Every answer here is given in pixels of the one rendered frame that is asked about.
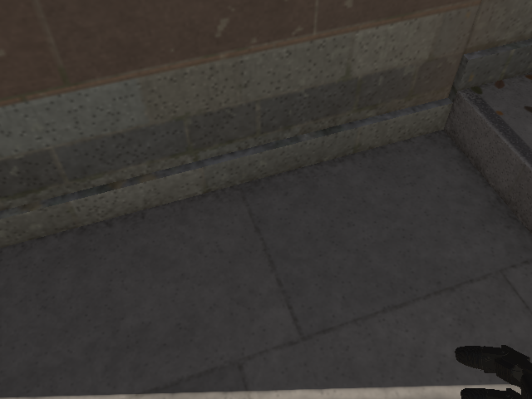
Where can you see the right robot hand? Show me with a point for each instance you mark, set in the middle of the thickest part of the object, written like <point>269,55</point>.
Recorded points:
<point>508,364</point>

